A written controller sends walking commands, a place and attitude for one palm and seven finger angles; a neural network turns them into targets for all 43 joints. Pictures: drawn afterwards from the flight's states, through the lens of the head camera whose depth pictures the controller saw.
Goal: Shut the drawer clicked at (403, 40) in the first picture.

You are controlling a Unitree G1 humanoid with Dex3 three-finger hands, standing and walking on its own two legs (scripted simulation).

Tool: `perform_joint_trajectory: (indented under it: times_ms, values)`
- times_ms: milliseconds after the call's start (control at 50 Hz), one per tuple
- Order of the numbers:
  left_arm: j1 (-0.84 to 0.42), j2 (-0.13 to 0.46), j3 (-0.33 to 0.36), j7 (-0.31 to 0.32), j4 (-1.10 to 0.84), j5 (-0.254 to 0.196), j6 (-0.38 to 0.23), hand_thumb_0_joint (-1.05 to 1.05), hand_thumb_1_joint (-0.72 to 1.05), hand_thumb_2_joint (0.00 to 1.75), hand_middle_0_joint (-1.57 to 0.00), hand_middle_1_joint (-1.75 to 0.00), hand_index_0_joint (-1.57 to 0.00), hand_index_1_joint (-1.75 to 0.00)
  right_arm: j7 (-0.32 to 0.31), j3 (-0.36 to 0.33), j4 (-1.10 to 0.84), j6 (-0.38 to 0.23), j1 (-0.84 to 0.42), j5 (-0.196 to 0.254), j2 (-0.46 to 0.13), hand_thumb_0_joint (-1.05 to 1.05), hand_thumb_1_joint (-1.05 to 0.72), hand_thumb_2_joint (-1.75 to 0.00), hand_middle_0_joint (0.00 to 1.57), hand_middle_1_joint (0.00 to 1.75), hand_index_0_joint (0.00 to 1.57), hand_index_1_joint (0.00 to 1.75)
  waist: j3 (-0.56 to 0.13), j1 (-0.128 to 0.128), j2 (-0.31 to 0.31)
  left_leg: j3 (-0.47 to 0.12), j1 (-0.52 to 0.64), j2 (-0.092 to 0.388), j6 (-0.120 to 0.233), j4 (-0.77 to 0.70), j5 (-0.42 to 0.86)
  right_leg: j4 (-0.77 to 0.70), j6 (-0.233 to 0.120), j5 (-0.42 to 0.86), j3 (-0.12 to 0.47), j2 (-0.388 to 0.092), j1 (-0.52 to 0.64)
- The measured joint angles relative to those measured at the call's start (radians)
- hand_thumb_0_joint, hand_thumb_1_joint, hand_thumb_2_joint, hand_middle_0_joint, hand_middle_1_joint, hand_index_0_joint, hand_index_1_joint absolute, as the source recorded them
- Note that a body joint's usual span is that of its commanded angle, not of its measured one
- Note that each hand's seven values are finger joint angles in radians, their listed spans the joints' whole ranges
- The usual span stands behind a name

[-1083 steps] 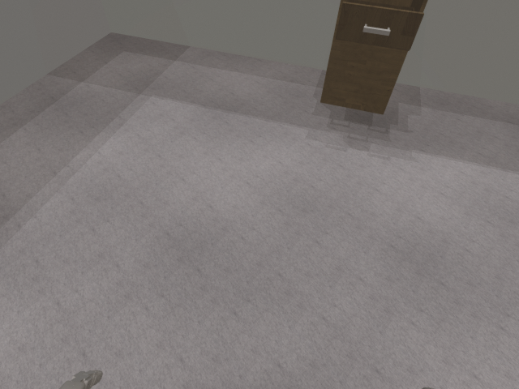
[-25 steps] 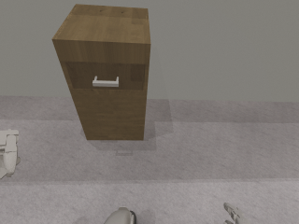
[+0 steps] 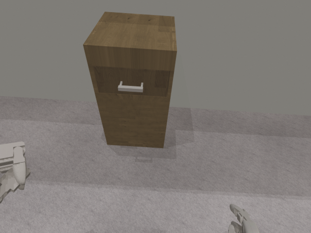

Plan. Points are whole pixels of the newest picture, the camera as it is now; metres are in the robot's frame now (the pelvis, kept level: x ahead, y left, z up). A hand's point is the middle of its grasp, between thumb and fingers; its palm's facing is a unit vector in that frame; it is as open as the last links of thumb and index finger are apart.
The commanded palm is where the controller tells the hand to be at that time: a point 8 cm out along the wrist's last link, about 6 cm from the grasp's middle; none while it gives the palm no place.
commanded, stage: stop stepping back and stand still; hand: left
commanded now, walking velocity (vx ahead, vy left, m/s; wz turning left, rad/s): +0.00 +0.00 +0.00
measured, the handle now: (131, 86) +0.83 +0.18 -0.15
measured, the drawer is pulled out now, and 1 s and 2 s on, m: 0.00 0.00 0.00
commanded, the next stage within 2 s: let the arm hang, fingers relaxed in 0.48 s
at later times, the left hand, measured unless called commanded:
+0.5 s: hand (39, 156) +0.22 +0.25 +0.16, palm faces +0.33 -0.81 -0.48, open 3.3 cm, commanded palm +0.15 +0.28 +0.19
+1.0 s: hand out of the picture -0.01 +0.21 -0.17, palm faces +0.03 -0.98 -0.21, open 3.8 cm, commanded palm none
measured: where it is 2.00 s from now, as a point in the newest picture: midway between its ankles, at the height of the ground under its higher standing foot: outside the picture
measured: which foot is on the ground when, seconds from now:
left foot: down 0.00-1.00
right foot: down 0.00-1.00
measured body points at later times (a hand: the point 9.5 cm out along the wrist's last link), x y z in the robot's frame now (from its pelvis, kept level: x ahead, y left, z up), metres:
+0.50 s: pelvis +0.02 +0.00 +0.01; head +0.05 +0.01 +0.46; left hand +0.19 +0.29 +0.19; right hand +0.18 -0.23 -0.08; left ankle +0.05 +0.11 -0.73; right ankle -0.02 -0.11 -0.73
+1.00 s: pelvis +0.00 +0.02 +0.01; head +0.04 +0.04 +0.46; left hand -0.01 +0.26 -0.15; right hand +0.03 -0.22 -0.14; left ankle +0.05 +0.11 -0.73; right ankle -0.02 -0.11 -0.73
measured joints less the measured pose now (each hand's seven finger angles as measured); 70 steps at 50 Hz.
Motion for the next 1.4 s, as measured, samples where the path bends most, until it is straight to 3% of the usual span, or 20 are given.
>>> perform_joint_trajectory:
  times_ms: [20,100,160,240,380,580,620,660,700,780,860,1040,1260,1400]
  values:
    - [-0.026,-0.007,-0.002,0.004,0.010,0.001,0.004,0.01,0.89,0.90,-1.41,-1.60,-1.41,-1.60,-0.007,-0.007,0.003,-0.006,-0.002,0.000,-0.008,0.01,-0.90,-0.90,0.20,0.30,0.21,0.30,0.013,-0.003,0.004,-0.003,0.003,-0.002,0.000,-0.015,0.064,0.032,0.010,-0.019,-0.008,-0.006,-0.007]
    - [-0.083,-0.003,0.019,0.001,0.036,0.005,0.019,0.02,0.89,0.90,-1.41,-1.60,-1.41,-1.60,-0.010,-0.008,0.021,-0.021,-0.037,-0.004,0.009,0.01,-0.90,-0.90,0.20,0.29,0.20,0.30,0.062,-0.001,-0.033,0.024,0.012,-0.028,0.004,-0.005,0.060,0.123,0.012,-0.070,0.028,-0.021,-0.048]
    - [-0.061,0.017,0.028,-0.002,-0.001,0.008,0.018,0.02,0.90,0.90,-1.41,-1.60,-1.41,-1.60,0.007,0.006,-0.002,-0.043,-0.043,-0.004,0.029,0.01,-0.90,-0.90,0.20,0.29,0.20,0.30,0.083,-0.020,-0.036,0.024,0.016,-0.030,-0.001,-0.027,0.072,0.054,0.005,-0.003,0.016,-0.011,-0.044]
    - [0.019,0.033,0.018,-0.016,-0.053,0.000,-0.008,0.02,0.89,0.90,-1.40,-1.60,-1.41,-1.60,0.026,0.013,-0.014,-0.033,-0.036,0.003,0.034,0.01,-0.90,-0.90,0.20,0.29,0.20,0.30,0.079,-0.040,0.006,0.002,0.010,-0.002,-0.013,-0.028,0.067,-0.014,-0.013,0.032,-0.003,0.021,-0.017]
    - [0.045,0.039,0.022,-0.015,0.008,-0.007,-0.013,0.01,0.89,0.90,-1.41,-1.60,-1.41,-1.60,0.007,-0.002,0.006,0.009,-0.029,0.011,0.013,0.01,-0.90,-0.90,0.20,0.30,0.20,0.30,0.068,-0.027,0.007,0.022,0.056,-0.012,-0.009,-0.076,0.068,-0.052,-0.004,0.031,0.016,0.011,0.017]
    - [0.010,0.014,-0.008,-0.018,0.019,-0.004,-0.004,0.02,0.89,0.90,-1.40,-1.60,-1.41,-1.60,-0.002,-0.012,-0.020,-0.001,-0.061,0.012,-0.001,0.01,-0.90,-0.90,0.20,0.29,0.20,0.30,0.072,-0.022,0.002,0.023,0.066,-0.012,-0.008,-0.104,0.079,-0.091,-0.002,0.049,0.016,0.012,0.033]
    - [-0.072,0.027,-0.074,-0.066,0.164,0.032,-0.009,0.01,0.90,0.90,-1.40,-1.60,-1.40,-1.60,0.040,-0.028,0.023,-0.031,-0.074,0.009,-0.030,0.01,-0.90,-0.90,0.20,0.29,0.20,0.30,0.049,-0.009,0.026,0.014,0.029,-0.015,-0.005,-0.071,0.073,-0.058,0.001,0.042,0.006,0.008,-0.001]
    - [-0.192,0.003,-0.167,-0.113,0.426,0.054,0.068,0.01,0.90,0.90,-1.39,-1.59,-1.39,-1.59,0.066,-0.037,0.078,-0.008,-0.098,0.000,-0.067,0.01,-0.90,-0.90,0.20,0.29,0.20,0.30,0.024,0.003,0.057,0.012,-0.002,-0.024,0.002,-0.030,0.055,-0.012,0.006,0.015,0.003,-0.002,-0.031]
    - [-0.291,-0.046,-0.235,-0.137,0.716,0.067,0.154,0.00,0.90,0.90,-1.36,-1.56,-1.37,-1.56,0.074,-0.037,0.126,0.026,-0.117,-0.012,-0.083,0.01,-0.90,-0.90,0.20,0.29,0.20,0.30,0.013,-0.002,0.073,0.012,-0.013,-0.032,0.009,-0.002,0.041,0.026,0.010,-0.006,0.001,-0.012,-0.045]
    - [-0.378,-0.128,-0.318,-0.150,1.165,0.073,0.256,0.01,0.91,0.90,-1.26,-1.47,-1.26,-1.47,0.074,-0.021,0.190,0.067,-0.110,-0.027,-0.057,0.01,-0.90,-0.90,0.20,0.29,0.20,0.30,0.035,-0.026,0.032,0.017,0.012,-0.044,0.013,0.000,0.039,0.053,0.014,-0.021,0.005,-0.025,-0.031]
    - [-0.378,-0.168,-0.344,-0.119,1.414,0.080,0.265,0.02,0.91,0.90,-1.13,-1.38,-1.13,-1.33,0.066,-0.005,0.269,0.086,-0.066,-0.029,-0.015,0.01,-0.90,-0.90,0.20,0.29,0.20,0.30,0.071,-0.030,-0.018,0.010,0.043,-0.041,0.012,-0.039,0.061,0.003,0.013,0.006,-0.002,-0.019,0.007]
    - [-0.307,-0.146,-0.351,-0.144,1.672,0.056,0.243,0.01,0.91,0.90,-0.80,-1.01,-0.80,-0.97,0.048,-0.008,0.444,0.104,0.037,-0.021,0.033,0.01,-0.90,-0.90,0.20,0.29,0.20,0.30,0.106,0.000,-0.006,0.004,0.080,-0.045,0.017,-0.146,0.126,-0.123,0.014,0.082,-0.009,-0.017,0.053]
    - [-0.276,-0.213,-0.363,-0.133,1.768,0.053,0.229,0.01,0.91,0.90,-0.38,-0.51,-0.38,-0.51,0.037,-0.018,0.518,0.093,0.075,-0.017,0.070,0.01,-0.90,-0.90,0.20,0.29,0.20,0.30,0.092,-0.008,0.027,0.022,0.111,-0.057,0.022,-0.188,0.149,-0.121,0.018,0.087,0.008,-0.029,0.058]
    - [-0.305,-0.255,-0.363,-0.128,1.756,0.053,0.215,0.01,0.91,0.90,-0.24,-0.36,-0.25,-0.36,0.035,-0.022,0.526,0.085,0.076,-0.018,0.095,0.01,-0.90,-0.90,0.20,0.29,0.20,0.30,0.067,-0.014,0.026,0.023,0.114,-0.052,0.015,-0.185,0.148,-0.105,0.012,0.078,0.009,-0.025,0.054]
